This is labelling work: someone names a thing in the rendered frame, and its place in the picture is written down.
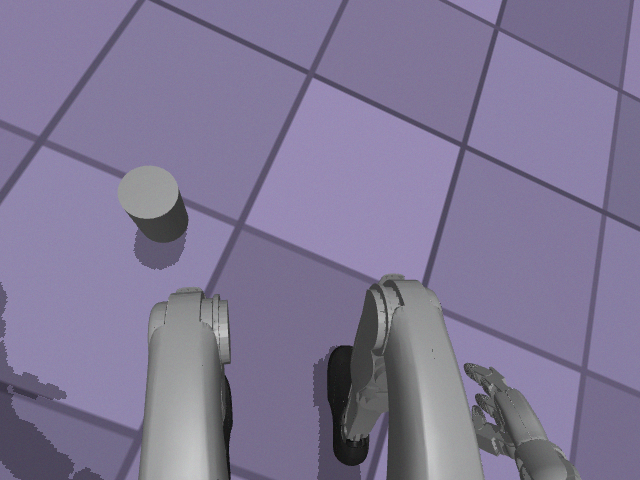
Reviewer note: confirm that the right robot arm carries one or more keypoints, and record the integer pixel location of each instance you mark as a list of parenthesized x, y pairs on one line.
[(543, 460)]

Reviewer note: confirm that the right robot hand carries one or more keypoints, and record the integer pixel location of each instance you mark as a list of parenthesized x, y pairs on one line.
[(510, 410)]

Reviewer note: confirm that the can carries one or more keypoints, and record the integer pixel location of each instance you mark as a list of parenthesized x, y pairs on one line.
[(151, 197)]

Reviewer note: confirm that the right robot foot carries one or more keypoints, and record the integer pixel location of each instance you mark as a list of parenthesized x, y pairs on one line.
[(338, 386)]

